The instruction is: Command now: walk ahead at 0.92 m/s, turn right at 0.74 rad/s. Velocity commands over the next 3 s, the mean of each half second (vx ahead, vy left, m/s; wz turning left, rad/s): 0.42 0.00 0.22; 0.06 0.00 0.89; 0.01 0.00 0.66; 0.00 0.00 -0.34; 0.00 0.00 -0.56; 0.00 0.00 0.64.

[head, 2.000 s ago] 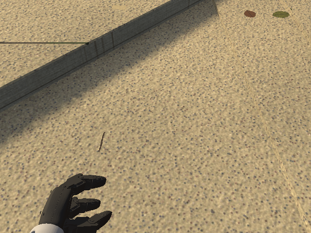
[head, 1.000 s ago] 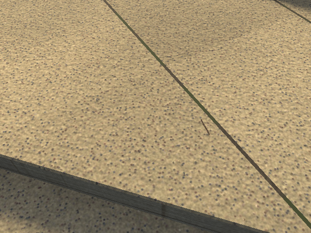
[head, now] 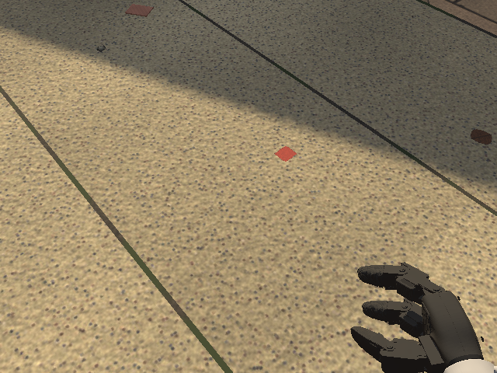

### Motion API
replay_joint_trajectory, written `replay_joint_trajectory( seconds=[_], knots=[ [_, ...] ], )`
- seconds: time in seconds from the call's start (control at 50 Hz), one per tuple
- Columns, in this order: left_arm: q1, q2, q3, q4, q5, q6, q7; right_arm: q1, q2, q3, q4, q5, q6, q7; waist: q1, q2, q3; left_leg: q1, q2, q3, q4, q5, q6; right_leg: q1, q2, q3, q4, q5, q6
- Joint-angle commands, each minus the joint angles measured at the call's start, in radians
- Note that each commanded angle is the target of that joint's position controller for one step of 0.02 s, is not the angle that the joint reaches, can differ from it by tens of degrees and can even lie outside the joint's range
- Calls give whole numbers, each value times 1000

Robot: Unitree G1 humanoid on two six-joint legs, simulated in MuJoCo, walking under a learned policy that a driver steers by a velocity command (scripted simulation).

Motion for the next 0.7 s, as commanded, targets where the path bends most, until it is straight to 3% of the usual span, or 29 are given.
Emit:
replay_joint_trajectory(
  seconds=[0.02, 0.04, 0.06, 0.08, 0.1, 0.12, 0.14, 0.16, 0.18, 0.2, 0.22, 0.26, 0.28, 0.32, 0.34, 0.36, 0.4, 0.46, 0.48, 0.5, 0.52, 0.54, 0.56, 0.58, 0.6, 0.64, 0.68, 0.7],
  knots=[
    [-136, 207, 61, -105, -14, -41, 1, 91, -123, -48, 39, 18, 10, 7, -56, 27, 11, 632, -100, 118, -371, 241, -8, -285, -121, 113, -203, 750, -73],
    [-90, 214, 67, -91, -12, -41, 2, 125, -149, -61, 71, 12, 5, 2, -48, -3, -35, 615, -144, 152, -440, 243, 6, -99, -140, 108, -101, 1001, -40],
    [-76, 212, 68, -84, -5, -44, 2, 205, -179, -77, 102, 11, -9, -8, -81, -52, -75, 651, -155, 158, -517, 301, 23, 28, -159, 108, 49, 1154, 6],
    [-103, 206, 69, -92, 2, -45, -1, 344, -210, -98, 153, 13, -23, -26, -157, -61, -131, 760, -138, 162, -647, 426, 39, 94, -157, 73, 265, 1200, 64],
    [-129, 160, 60, -113, 3, -46, -2, 461, -256, -114, 209, -6, -33, -42, -199, -60, -184, 929, -58, 124, -628, 503, 67, 2, -115, 54, 489, 981, 108],
    [-78, 11, 27, -140, 11, -39, 2, 502, -283, -115, 236, -33, -39, -39, -143, 180, -214, 1207, 174, -77, -398, 1101, 151, -321, 1, -9, 841, -82, 140],
    [59, -74, -32, -146, -26, -49, -12, 543, -288, -122, 260, -9, -61, -10, -91, 406, -422, 1510, 326, -545, -447, 1129, 356, -600, 35, 139, 1129, -211, 175],
    [-18, 10, -28, -143, -30, -44, -12, 475, -264, -141, 241, 9, -55, -6, -139, 245, -433, 1463, 309, -544, -520, 939, 376, -648, -42, 117, 1144, -140, 174],
    [-196, 72, -23, -205, -14, -41, -11, 391, -240, -141, 223, 35, -50, -7, -142, 108, -301, 1328, 247, -439, -560, 811, 336, -678, -114, 31, 1088, -86, 171],
    [-299, 90, -22, -241, 13, -47, -9, 344, -230, -134, 220, 56, -46, -5, -116, -25, -181, 1150, 195, -377, -598, 786, 302, -678, -157, -35, 1026, -48, 176],
    [-391, 96, -18, -284, 32, -49, -7, 348, -230, -133, 234, 70, -39, -7, -109, -51, -71, 1000, 142, -341, -649, 825, 291, -687, -160, -77, 967, -33, 194],
    [-372, 55, -30, -321, 22, -45, -12, 364, -228, -135, 261, 55, -25, -13, -40, 19, -29, 896, 107, -325, -683, 843, 288, -679, -180, -72, 864, 3, 209],
    [-364, 43, -37, -324, 17, -43, -11, 349, -231, -139, 262, 56, -19, -17, -17, 28, -21, 832, 86, -301, -694, 827, 279, -655, -191, -75, 759, 18, 213],
    [-416, 18, -51, -334, 5, -40, -2, 312, -280, -157, 257, 58, 0, -30, -6, 47, -9, 651, 17, -227, -700, 814, 256, -518, -148, -123, 474, 100, 222],
    [-444, 13, -53, -333, 2, -37, 2, 312, -310, -170, 257, 63, 14, -40, -11, 80, -32, 588, -16, -203, -695, 779, 229, -415, -111, -140, 363, 204, 221],
    [-467, 23, -46, -332, 1, -31, 5, 328, -328, -179, 263, 67, 27, -48, -18, 111, -54, 560, -37, -202, -682, 711, 199, -344, -77, -139, 287, 297, 223],
    [-512, 50, -30, -344, -2, -18, 10, 364, -320, -185, 272, 78, 44, -56, -30, 138, -69, 556, -54, -250, -648, 532, 148, -265, -50, -96, 173, 412, 221],
    [-534, 78, -1, -354, -1, -16, 14, 320, -282, -194, 245, 82, 65, -73, -16, 167, -43, 601, -68, -347, -552, 351, 101, -221, -87, -22, 31, 469, 202],
    [-485, 76, 6, -335, 5, -19, 15, 284, -261, -193, 227, 81, 73, -76, 11, 154, -56, 594, -95, -337, -466, 302, 78, -151, -123, -22, -40, 544, 186],
    [-403, 85, 13, -315, 21, -19, 19, 294, -212, -181, 209, 73, 80, -72, 24, 79, -131, 524, -146, -287, -279, 119, 46, 28, -238, 30, -48, 672, 134],
    [-352, 95, 10, -317, 30, -8, 28, 382, -129, -156, 205, 43, 82, -70, -9, -112, -198, 317, -247, -162, -39, -492, 7, 256, -458, 212, 53, 1114, 38],
    [-353, 86, 10, -316, 33, 9, 21, 612, -182, -152, 208, 57, 80, -52, -103, -273, -358, 263, -194, -140, 163, -615, -19, 332, -710, 469, 60, 1122, -148],
    [-428, 64, 19, -326, 15, 21, 20, 591, -260, -172, 233, 64, 96, -50, -103, -213, -283, 202, -111, -74, 263, -507, -62, 234, -674, 489, 2, 819, -179],
    [-452, 0, 6, -334, 10, 26, 23, 488, -306, -192, 234, 66, 115, -58, -71, -115, -163, 176, -80, -44, 309, -414, -86, 128, -567, 329, -21, 640, -129],
    [-476, 1, 3, -334, 12, 35, 24, 431, -317, -201, 225, 63, 132, -66, -71, -57, -112, 189, -61, -30, 328, -349, -97, 22, -507, 242, -50, 545, -90],
    [-508, 38, 17, -313, 24, 42, 26, 374, -272, -196, 186, 58, 147, -67, -88, -76, -24, 244, -35, 1, 284, -279, -99, -155, -445, 96, -97, 553, -71],
    [-481, 56, 30, -281, 27, 41, 32, 335, -206, -178, 160, 57, 141, -62, -78, -101, -30, 270, -27, 39, 192, -241, -91, -167, -426, 2, -117, 617, -75],
    [-472, 65, 36, -269, 26, 40, 35, 316, -194, -172, 151, 56, 138, -58, -74, -108, -46, 279, -15, 43, 148, -226, -87, -152, -438, -22, -117, 641, -81]
  ],
)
